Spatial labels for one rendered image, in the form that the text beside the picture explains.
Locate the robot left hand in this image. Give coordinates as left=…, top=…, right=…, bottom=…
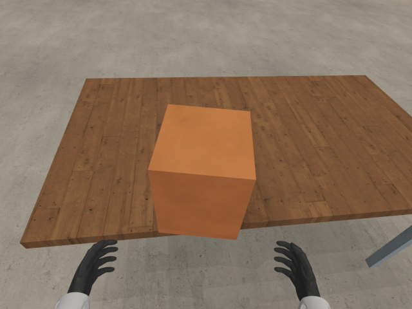
left=67, top=239, right=118, bottom=296

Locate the robot left forearm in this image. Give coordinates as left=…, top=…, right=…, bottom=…
left=55, top=292, right=90, bottom=309

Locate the table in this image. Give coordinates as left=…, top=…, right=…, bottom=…
left=20, top=75, right=412, bottom=268

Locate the carton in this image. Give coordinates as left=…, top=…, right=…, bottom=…
left=148, top=104, right=256, bottom=240

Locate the robot right hand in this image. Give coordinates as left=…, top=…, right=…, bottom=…
left=274, top=241, right=321, bottom=301

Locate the robot right forearm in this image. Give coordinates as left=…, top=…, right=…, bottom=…
left=298, top=296, right=331, bottom=309

